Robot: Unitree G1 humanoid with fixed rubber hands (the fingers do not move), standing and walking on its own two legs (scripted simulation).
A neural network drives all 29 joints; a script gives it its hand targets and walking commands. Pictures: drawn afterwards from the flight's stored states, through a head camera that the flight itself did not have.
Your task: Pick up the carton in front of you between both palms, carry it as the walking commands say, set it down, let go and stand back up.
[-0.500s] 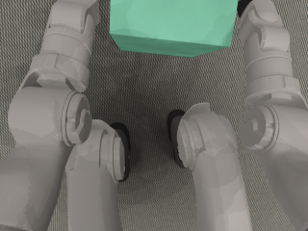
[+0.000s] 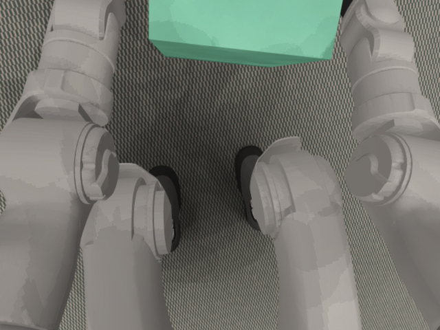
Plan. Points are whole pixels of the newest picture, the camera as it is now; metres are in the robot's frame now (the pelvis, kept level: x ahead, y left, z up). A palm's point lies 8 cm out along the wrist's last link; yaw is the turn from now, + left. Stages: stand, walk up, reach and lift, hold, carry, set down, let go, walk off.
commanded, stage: set down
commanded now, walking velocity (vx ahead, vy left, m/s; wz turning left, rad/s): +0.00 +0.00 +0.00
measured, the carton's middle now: out of the picture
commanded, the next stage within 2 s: let go in 1.24 s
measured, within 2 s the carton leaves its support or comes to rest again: neither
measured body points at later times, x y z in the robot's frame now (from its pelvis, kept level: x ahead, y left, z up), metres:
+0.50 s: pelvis +0.01 -0.02 +0.04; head +0.36 -0.03 +0.32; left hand +0.61 +0.10 -0.09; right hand +0.54 -0.27 -0.08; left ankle +0.10 +0.09 -0.33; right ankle +0.12 -0.12 -0.33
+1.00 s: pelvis +0.03 -0.01 +0.18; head +0.36 -0.02 +0.48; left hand +0.61 +0.12 +0.06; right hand +0.53 -0.27 +0.06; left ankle +0.10 +0.09 -0.33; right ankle +0.12 -0.12 -0.33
